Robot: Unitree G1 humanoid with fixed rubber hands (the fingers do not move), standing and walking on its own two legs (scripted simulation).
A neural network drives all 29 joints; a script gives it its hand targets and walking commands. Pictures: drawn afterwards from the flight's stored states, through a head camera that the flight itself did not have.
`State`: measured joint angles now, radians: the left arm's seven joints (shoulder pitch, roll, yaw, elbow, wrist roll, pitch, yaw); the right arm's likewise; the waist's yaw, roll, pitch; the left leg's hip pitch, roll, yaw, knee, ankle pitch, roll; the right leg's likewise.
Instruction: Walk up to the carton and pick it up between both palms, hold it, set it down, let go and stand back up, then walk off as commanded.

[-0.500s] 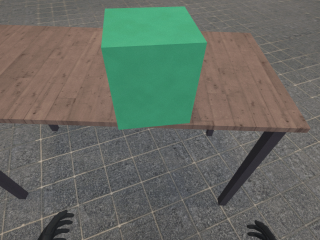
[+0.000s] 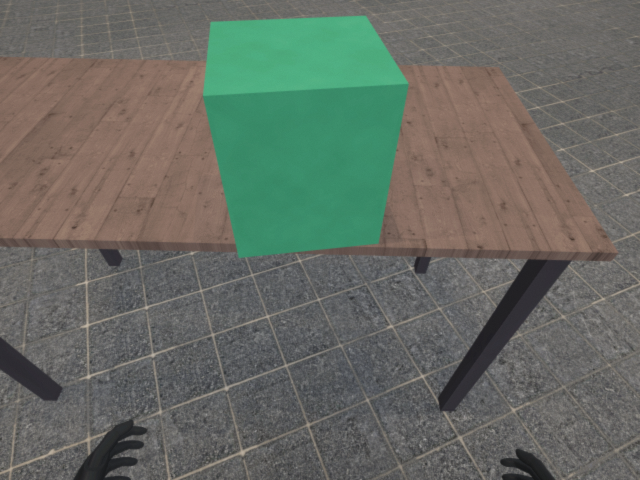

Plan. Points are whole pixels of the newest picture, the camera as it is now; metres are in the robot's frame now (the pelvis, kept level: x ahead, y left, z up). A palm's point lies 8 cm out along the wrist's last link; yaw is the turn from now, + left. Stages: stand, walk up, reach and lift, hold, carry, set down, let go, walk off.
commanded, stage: stand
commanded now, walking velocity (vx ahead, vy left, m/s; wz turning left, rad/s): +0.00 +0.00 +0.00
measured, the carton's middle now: (300, 140) +0.54 +0.04 +0.16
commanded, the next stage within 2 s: walk up in 0.52 s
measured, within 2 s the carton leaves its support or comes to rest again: neither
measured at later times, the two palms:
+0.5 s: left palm out of the picture +0.13 +0.29 -0.07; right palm out of the picture +0.10 -0.28 -0.09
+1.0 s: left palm out of the picture +0.05 +0.40 -0.07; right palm out of the picture +0.15 -0.25 -0.07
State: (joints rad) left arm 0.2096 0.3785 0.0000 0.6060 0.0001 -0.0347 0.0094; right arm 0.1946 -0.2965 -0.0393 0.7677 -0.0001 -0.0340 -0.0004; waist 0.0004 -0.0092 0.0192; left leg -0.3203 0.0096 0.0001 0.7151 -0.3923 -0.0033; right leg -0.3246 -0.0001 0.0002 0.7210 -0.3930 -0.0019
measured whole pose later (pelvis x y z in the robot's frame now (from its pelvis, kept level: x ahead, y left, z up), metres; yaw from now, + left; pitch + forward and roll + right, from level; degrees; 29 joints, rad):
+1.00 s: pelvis +0.01 +0.06 +0.00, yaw +3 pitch +0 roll -1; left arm 0.43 0.51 0.00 0.67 0.00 -0.09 0.01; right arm 0.20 -0.42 -0.11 0.73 0.00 -0.04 0.08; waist 0.00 0.02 0.03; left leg -0.43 0.00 0.00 0.73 -0.40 0.03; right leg -0.29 -0.10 0.00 0.70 -0.41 -0.02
